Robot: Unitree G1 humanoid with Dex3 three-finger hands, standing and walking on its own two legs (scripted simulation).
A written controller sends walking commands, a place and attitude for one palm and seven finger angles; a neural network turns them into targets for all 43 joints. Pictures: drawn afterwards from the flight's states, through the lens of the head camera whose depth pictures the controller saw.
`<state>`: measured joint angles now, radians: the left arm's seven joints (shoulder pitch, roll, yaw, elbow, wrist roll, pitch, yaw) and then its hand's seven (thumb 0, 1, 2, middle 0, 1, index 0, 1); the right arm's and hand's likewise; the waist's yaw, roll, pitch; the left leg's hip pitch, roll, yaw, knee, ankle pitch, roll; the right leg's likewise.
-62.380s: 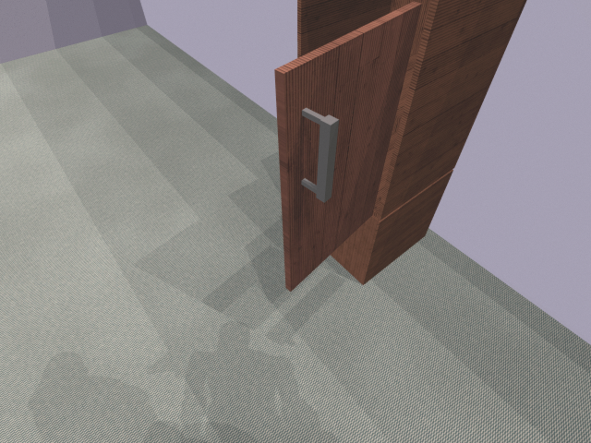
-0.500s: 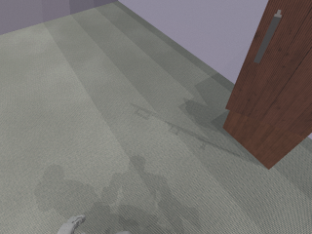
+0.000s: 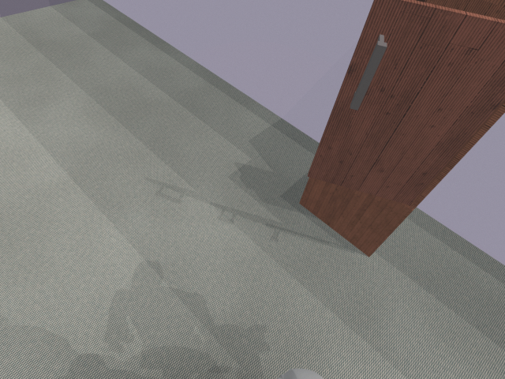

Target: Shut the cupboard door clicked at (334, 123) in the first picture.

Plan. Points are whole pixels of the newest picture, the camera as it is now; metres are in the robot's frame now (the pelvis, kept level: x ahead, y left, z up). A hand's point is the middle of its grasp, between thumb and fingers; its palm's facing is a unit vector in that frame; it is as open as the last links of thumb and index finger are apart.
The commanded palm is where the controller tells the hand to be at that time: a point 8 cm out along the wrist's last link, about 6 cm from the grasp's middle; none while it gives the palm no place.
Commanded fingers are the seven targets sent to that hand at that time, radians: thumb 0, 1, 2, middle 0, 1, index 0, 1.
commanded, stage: turn to face it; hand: left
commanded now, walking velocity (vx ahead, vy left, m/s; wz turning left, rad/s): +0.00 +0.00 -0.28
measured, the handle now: (367, 73) +0.77 -0.22 +0.09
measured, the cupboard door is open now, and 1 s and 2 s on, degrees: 27 27 27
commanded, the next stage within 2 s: take the last steps up to it in 0.12 s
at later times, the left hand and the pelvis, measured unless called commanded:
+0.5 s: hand out of the picture +0.09 +0.14 -0.17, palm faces -0.12 -0.97 -0.20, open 7.4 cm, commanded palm none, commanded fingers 0.00 0.90 0.90 -0.20 -0.30 -0.20 -0.30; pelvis +0.02 -0.04 +0.00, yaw -7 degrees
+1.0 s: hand (230, 282) +0.32 +0.06 -0.17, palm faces -0.35 -0.92 -0.20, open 7.4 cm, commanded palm none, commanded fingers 0.00 0.90 0.90 -0.20 -0.30 -0.20 -0.30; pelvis +0.17 -0.10 -0.01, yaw -17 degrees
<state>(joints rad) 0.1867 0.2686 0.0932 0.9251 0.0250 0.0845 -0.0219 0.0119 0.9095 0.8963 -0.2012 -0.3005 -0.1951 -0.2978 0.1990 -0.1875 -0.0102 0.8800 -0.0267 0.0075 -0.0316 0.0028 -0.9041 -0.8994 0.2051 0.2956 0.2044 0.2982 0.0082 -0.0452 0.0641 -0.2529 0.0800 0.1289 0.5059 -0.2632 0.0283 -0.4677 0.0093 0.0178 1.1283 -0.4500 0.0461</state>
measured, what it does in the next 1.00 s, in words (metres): walks ahead, turning right: right foot, then left foot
